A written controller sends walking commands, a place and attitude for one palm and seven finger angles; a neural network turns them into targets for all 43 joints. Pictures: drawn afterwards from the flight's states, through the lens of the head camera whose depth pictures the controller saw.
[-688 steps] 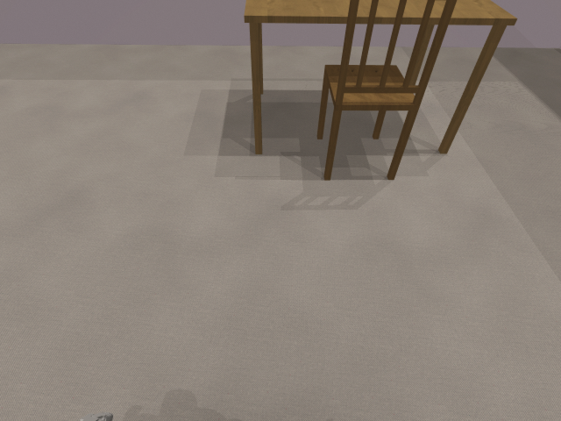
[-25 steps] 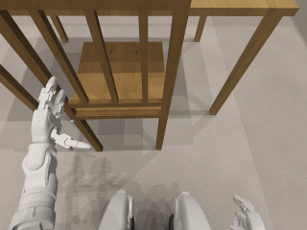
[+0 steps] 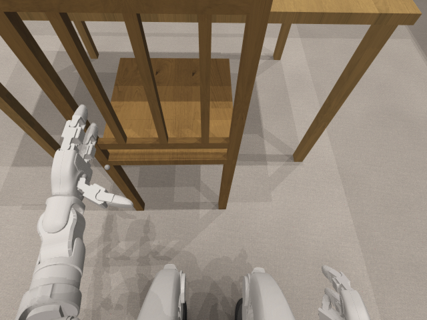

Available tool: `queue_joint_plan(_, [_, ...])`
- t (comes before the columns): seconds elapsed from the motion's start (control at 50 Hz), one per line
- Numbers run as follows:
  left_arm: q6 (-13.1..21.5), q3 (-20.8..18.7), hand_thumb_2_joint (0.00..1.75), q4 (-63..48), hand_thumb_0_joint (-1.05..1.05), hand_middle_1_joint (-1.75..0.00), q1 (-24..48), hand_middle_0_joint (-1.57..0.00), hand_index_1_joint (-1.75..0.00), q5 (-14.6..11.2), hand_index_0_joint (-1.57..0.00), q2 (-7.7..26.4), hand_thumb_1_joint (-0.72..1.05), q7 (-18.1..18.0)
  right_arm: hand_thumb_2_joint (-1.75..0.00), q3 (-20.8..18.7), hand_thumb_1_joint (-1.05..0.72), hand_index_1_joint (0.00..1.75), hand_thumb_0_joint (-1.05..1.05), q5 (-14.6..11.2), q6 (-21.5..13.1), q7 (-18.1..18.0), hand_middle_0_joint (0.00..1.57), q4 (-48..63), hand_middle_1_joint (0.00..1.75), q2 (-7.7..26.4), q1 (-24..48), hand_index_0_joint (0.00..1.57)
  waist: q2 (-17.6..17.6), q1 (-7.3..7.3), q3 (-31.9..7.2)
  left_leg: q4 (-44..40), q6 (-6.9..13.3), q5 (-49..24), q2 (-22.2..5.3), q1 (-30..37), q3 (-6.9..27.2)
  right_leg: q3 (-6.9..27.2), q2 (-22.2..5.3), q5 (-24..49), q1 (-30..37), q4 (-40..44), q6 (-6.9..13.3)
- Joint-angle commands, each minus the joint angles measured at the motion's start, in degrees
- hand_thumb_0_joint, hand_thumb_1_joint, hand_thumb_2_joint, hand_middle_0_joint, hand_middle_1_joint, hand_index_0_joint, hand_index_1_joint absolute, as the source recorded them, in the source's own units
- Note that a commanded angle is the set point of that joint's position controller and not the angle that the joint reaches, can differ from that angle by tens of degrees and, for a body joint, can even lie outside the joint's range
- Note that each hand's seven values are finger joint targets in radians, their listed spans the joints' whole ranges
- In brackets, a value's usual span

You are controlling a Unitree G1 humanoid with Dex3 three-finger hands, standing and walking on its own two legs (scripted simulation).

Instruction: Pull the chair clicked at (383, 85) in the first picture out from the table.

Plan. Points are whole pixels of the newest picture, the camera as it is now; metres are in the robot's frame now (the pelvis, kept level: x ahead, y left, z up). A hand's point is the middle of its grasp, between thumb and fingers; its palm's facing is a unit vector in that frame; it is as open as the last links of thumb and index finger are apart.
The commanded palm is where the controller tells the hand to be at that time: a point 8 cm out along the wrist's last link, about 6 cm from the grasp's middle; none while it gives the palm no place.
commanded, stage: push the fingers through the gap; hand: left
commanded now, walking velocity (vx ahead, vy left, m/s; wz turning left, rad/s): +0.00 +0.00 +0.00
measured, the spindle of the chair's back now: (152, 93) +0.52 +0.14 +0.06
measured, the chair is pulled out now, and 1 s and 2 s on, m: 0.00 0.00 0.00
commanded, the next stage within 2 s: hook a spindle and tug to test in 1.54 s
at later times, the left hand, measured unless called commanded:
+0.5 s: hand (111, 143) +0.42 +0.21 +0.04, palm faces +0.08 -1.00 -0.03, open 17.0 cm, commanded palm +0.40 +0.26 +0.03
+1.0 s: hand (112, 122) +0.47 +0.22 +0.03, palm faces +0.07 -1.00 -0.03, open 17.0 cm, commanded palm +0.45 +0.26 +0.03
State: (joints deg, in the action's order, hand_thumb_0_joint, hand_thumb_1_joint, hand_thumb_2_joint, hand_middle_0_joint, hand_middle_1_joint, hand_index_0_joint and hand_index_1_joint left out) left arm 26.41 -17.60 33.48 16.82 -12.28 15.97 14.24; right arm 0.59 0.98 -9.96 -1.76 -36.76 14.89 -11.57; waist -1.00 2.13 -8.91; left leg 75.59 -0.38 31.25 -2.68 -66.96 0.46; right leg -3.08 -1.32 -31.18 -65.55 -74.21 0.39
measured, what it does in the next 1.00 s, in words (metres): stands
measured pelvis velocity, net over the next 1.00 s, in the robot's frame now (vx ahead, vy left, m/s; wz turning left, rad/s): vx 0.00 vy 0.01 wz -0.02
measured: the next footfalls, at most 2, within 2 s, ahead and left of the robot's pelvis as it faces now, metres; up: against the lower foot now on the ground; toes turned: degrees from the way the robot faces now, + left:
none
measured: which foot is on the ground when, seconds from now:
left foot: down 0.00-1.00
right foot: down 0.00-1.00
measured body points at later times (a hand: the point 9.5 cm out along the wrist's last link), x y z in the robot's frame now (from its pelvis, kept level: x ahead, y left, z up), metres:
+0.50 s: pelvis +0.00 +0.00 +0.00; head +0.12 +0.01 +0.43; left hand +0.41 +0.26 +0.04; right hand +0.11 -0.27 -0.12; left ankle +0.04 +0.12 -0.61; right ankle +0.04 -0.12 -0.61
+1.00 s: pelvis +0.00 +0.01 -0.01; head +0.14 +0.02 +0.41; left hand +0.46 +0.27 +0.04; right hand +0.06 -0.27 -0.12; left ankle +0.04 +0.12 -0.61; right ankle +0.04 -0.12 -0.61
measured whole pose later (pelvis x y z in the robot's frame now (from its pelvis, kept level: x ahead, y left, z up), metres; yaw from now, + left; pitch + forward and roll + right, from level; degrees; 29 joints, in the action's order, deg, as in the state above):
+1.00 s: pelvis +0.00 +0.01 -0.01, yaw -1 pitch +26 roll -3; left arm 27.7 -24.6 58.7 41.8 -7.1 25.5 14.3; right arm 1.1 2.3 -5.8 -0.9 -39.1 16.0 -15.5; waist -1.1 6.9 -8.5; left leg 78.0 0.1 31.2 -3.1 -72.9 0.8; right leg -3.2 -0.7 -30.4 -71.1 -75.4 0.0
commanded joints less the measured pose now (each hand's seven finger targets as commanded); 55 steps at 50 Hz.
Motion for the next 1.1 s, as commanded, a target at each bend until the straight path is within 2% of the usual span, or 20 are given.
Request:
queue_joint_plan(0.0, [4.60,-2.47,0.30,-12.11,0.00,-0.08,17.21,-0.06,-0.08,-0.15,-0.06,11.15,-0.50,-0.60,-0.90,-3.67,-0.90,0.30,0.00,-0.33,-2.39,-0.85,0.20,5.44,0.30,9.17,-2.64,0.20,-2.64,0.74,-24.29,-9.72,0.80,-14.17,2.98,17.14,1.12,1.26,3.09,13.65,12.02,9.90,0.71])
queue_joint_plan(0.02, [4.60,-2.41,0.30,-11.40,0.00,-0.08,18.43,-0.06,-0.08,-0.16,-0.06,11.25,-0.50,-0.69,-0.90,-3.58,-0.90,0.30,0.00,-0.29,-2.46,-0.89,0.20,5.18,0.30,9.27,-2.95,0.20,-2.59,1.33,-23.98,-9.71,0.87,-14.17,2.96,17.09,1.27,0.97,3.20,13.41,11.52,9.78,0.70])
queue_joint_plan(0.1, [4.39,-2.82,0.30,-8.23,0.00,-0.08,20.43,-0.06,-0.08,0.45,-0.06,11.94,-0.50,-0.66,-0.90,-3.45,-0.90,0.30,0.00,-0.29,-2.12,-0.90,0.20,4.68,0.30,9.17,-3.12,0.20,-2.32,1.09,-23.86,-9.63,0.84,-13.90,3.00,16.03,1.12,1.27,2.99,13.61,12.17,9.81,0.73])
queue_joint_plan(0.14, [4.44,-3.69,0.30,-8.16,0.00,-0.08,21.20,-0.06,-0.08,0.69,-0.06,13.22,-0.50,-0.82,-0.90,-3.58,-0.90,0.30,0.00,-0.17,-2.04,-0.87,0.20,4.84,0.30,9.36,-3.45,0.20,-3.47,0.55,-25.72,-9.63,0.76,-14.10,3.05,16.96,1.08,1.47,2.97,13.38,12.30,9.82,0.80])
queue_joint_plan(0.2, [3.82,-3.49,0.30,-5.22,0.00,-0.08,21.62,-0.06,-0.08,0.65,-0.06,12.74,-0.50,-0.72,-0.90,-3.46,-0.90,0.30,0.00,-0.27,-1.62,-0.72,0.20,4.78,0.30,9.29,-3.73,0.20,-1.71,0.96,-24.93,-9.34,0.96,-14.14,3.16,15.45,0.74,1.63,2.95,14.16,13.21,10.00,0.67])
queue_joint_plan(0.26, [3.81,-5.32,0.30,-2.99,0.00,-0.08,22.92,-0.06,-0.08,0.80,-0.06,14.67,-0.50,-0.92,-0.90,-3.42,-0.90,0.30,0.00,-0.18,-1.17,-0.69,0.20,4.61,0.30,9.48,-4.24,0.20,-0.94,0.81,-24.75,-9.35,1.00,-14.01,3.15,14.58,0.81,1.76,2.99,14.18,13.67,9.98,0.63])
queue_joint_plan(0.32, [4.44,-4.88,0.30,-2.30,0.00,-0.08,28.20,-0.06,-0.08,1.21,-0.06,15.47,-0.50,-0.75,-0.90,-3.39,-0.90,0.30,0.00,-0.15,-1.05,-0.83,0.20,4.03,0.30,9.67,-5.01,0.20,-1.20,2.21,-24.76,-8.80,1.29,-12.59,3.14,14.00,0.79,2.20,3.06,12.77,12.73,10.27,0.47])
queue_joint_plan(0.36, [5.08,-5.38,0.30,-1.91,0.00,-0.08,30.08,-0.06,-0.08,1.51,-0.06,16.47,-0.50,-0.64,-0.90,-3.39,-0.90,0.30,0.00,-0.08,-0.92,-0.89,0.20,3.64,0.30,9.80,-5.20,0.20,-2.94,2.00,-25.45,-8.80,1.19,-13.60,3.08,15.09,0.83,2.20,3.00,13.68,12.37,10.11,0.64])
queue_joint_plan(0.4, [5.54,-3.78,0.30,-1.59,0.00,-0.08,31.73,-0.06,-0.08,1.71,-0.06,15.10,-0.50,-0.41,-0.90,-3.49,-0.90,0.30,0.00,0.00,-0.98,-0.71,0.20,3.49,0.30,9.79,-5.44,0.20,-4.51,2.12,-26.61,-8.79,0.97,-13.99,3.03,16.58,1.13,1.86,3.02,13.63,11.27,9.76,0.83])
queue_joint_plan(0.48, [4.95,-3.54,0.30,3.71,0.00,-0.08,34.08,-0.06,-0.08,2.22,-0.06,15.26,-0.50,-0.63,-0.90,-3.47,-0.90,0.30,0.00,0.06,-0.46,-0.51,0.20,2.74,0.30,10.22,-6.47,0.20,-3.23,3.14,-24.76,-8.73,1.19,-12.60,3.04,15.36,1.31,1.68,3.00,12.25,9.71,10.17,0.73])
queue_joint_plan(0.54, [5.10,-6.32,0.30,4.67,0.00,-0.08,34.52,-0.06,-0.08,2.75,-0.06,18.36,-0.50,-0.86,-0.90,-3.62,-0.90,0.30,0.00,0.34,0.05,-0.35,0.20,2.91,0.30,10.59,-7.55,0.20,-3.62,2.13,-28.32,-8.36,1.19,-14.80,3.13,16.03,1.30,1.74,3.04,14.25,11.30,9.41,0.80])
queue_joint_plan(0.62, [5.30,-7.19,0.30,6.78,0.00,-0.08,35.31,-0.06,-0.08,2.72,-0.06,19.31,-0.50,-0.79,-0.90,-3.49,-0.90,0.30,0.00,0.48,0.92,-0.04,0.20,2.90,0.30,10.66,-8.34,0.20,-2.00,2.48,-27.71,-8.08,1.30,-15.15,3.11,14.67,1.20,1.77,3.34,15.01,12.18,9.32,0.72])
queue_joint_plan(0.66, [5.21,-6.59,0.30,8.97,0.00,-0.08,37.55,-0.06,-0.08,3.15,-0.06,19.04,-0.50,-0.66,-0.90,-3.27,-0.90,0.30,0.00,0.32,1.34,0.05,0.20,2.51,0.30,10.47,-8.25,0.20,-2.40,3.21,-25.20,-8.20,1.32,-13.45,3.03,13.27,1.09,1.85,3.19,13.61,11.09,9.71,0.60])
queue_joint_plan(0.72, [5.89,-8.75,0.30,8.79,0.00,-0.08,40.52,-0.06,-0.08,3.41,-0.06,22.19,-0.50,-0.77,-0.90,-3.30,-0.90,0.30,0.00,0.60,1.63,-0.03,0.20,2.51,0.30,10.91,-8.92,0.20,-2.77,3.26,-27.51,-7.61,1.57,-13.74,3.08,13.36,1.05,2.24,3.32,13.76,11.76,9.41,0.63])
queue_joint_plan(0.76, [6.21,-7.95,0.30,8.88,0.00,-0.08,40.04,-0.06,-0.08,3.50,-0.06,21.05,-0.50,-0.56,-0.90,-3.42,-0.90,0.30,0.00,0.67,1.79,0.16,0.20,2.55,0.30,10.74,-9.18,0.20,-4.16,3.08,-29.35,-7.57,1.39,-15.46,3.05,15.24,1.05,1.99,3.40,15.37,11.74,9.17,0.71])
queue_joint_plan(0.84, [5.48,-8.47,0.30,14.04,0.00,-0.08,42.66,-0.06,-0.08,3.89,-0.06,22.37,-0.50,-0.09,-0.90,-3.16,-0.90,0.30,0.00,0.56,2.39,0.13,0.20,1.61,0.30,11.16,-9.59,0.20,-2.66,4.58,-24.74,-7.21,1.60,-13.00,2.87,12.13,1.13,2.01,3.38,13.26,9.46,9.61,0.53])
queue_joint_plan(0.9, [5.50,-9.02,0.30,13.11,0.00,-0.08,46.24,-0.06,-0.08,4.62,-0.06,24.35,-0.50,0.00,-0.90,-3.13,-0.90,0.30,0.00,0.79,2.69,0.08,0.20,1.76,0.30,11.51,-10.28,0.20,-4.84,4.62,-27.83,-7.12,1.57,-14.13,2.73,14.03,1.84,1.69,3.43,13.60,8.68,8.84,0.75])
queue_joint_plan(0.94, [5.96,-8.00,0.30,12.27,0.00,-0.08,48.04,-0.06,-0.08,4.73,-0.06,23.24,-0.50,-0.15,-0.90,-3.35,-0.90,0.30,0.00,1.03,2.65,0.33,0.20,1.52,0.30,11.57,-11.02,0.20,-7.18,4.93,-30.37,-7.08,1.27,-16.54,2.54,17.80,2.42,0.95,3.60,14.65,7.01,8.35,0.86])
queue_joint_plan(1.0, [5.64,-7.42,0.30,14.26,0.00,-0.08,49.54,-0.06,-0.08,5.14,-0.06,22.85,-0.50,-0.42,-0.90,-3.37,-0.90,0.30,0.00,1.18,3.20,0.51,0.20,0.85,0.30,11.80,-11.57,0.20,-7.14,5.81,-29.41,-6.85,1.11,-17.50,2.30,18.28,2.86,0.53,3.65,14.89,5.47,8.28,0.87])
queue_joint_plan(1.08, [5.02,-9.20,0.30,15.82,0.00,-0.08,48.87,-0.06,-0.08,5.63,-0.06,24.82,-0.50,-0.73,-0.90,-3.30,-0.90,0.30,0.00,1.36,3.89,0.80,0.20,0.93,0.30,12.01,-12.17,0.20,-7.31,5.28,-30.53,-6.78,0.97,-19.36,2.20,18.56,3.10,0.26,3.70,16.08,5.93,7.88,0.94])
